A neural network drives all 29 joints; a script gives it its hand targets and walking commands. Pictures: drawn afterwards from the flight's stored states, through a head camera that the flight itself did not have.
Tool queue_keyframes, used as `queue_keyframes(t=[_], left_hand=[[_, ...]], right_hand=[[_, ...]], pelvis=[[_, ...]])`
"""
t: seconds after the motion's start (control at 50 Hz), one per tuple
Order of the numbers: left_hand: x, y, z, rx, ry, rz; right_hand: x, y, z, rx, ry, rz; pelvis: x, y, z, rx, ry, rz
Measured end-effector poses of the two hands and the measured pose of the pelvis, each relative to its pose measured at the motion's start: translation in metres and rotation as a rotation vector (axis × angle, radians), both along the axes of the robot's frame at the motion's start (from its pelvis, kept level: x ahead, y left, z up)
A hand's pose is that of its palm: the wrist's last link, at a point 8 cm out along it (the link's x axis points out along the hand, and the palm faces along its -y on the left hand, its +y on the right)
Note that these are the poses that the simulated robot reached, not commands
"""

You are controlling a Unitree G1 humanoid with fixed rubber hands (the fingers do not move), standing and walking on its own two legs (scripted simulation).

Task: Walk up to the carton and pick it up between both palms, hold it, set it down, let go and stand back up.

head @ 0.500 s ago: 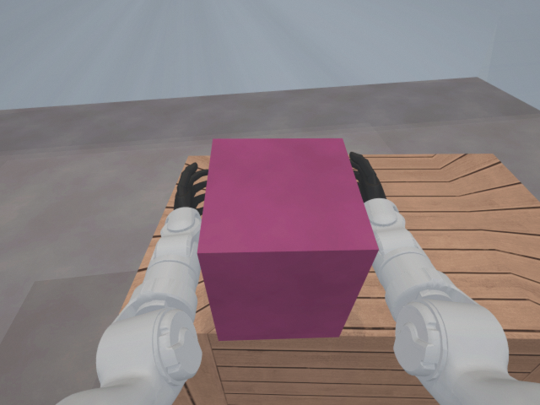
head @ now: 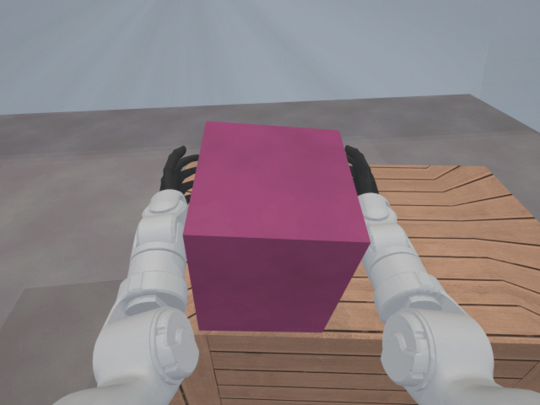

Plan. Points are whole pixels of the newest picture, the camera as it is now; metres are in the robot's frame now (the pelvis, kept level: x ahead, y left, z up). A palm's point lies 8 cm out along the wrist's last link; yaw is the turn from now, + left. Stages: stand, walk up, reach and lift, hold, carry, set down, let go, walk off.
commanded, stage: reach and lift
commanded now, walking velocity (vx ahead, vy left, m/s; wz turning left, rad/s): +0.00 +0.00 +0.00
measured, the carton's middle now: (267, 232) +0.35 +0.06 +0.13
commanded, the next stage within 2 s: hold in 1.16 s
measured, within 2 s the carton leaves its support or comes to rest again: neither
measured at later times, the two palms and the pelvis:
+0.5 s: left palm (170, 186) +0.36 +0.21 +0.21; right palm (368, 191) +0.38 -0.08 +0.20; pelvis -0.01 +0.00 +0.00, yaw +0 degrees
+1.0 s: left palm (170, 177) +0.36 +0.20 +0.22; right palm (373, 184) +0.38 -0.09 +0.22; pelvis -0.01 +0.00 +0.00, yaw +0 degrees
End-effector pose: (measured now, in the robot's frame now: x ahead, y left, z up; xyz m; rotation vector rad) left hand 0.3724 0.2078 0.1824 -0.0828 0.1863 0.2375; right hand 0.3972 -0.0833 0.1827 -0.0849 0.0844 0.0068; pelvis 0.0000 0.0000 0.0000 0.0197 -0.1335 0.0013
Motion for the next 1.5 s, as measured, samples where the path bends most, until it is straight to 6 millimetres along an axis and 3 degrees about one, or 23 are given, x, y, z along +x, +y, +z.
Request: queue_keyframes(t=[0.34,1.5], left_hand=[[-0.01,0.005,0.022,0.021,-0.009,-0.026],[-0.018,-0.008,0.052,0.071,-0.014,-0.047]], right_hand=[[-0.014,0.005,0.018,0.022,-0.019,-0.02],[-0.025,-0.008,0.044,0.056,-0.045,-0.04]], pelvis=[[-0.004,0.003,0.0,-0.002,-0.043,0.0],[-0.009,0.003,-0.001,-0.002,-0.059,0.001]])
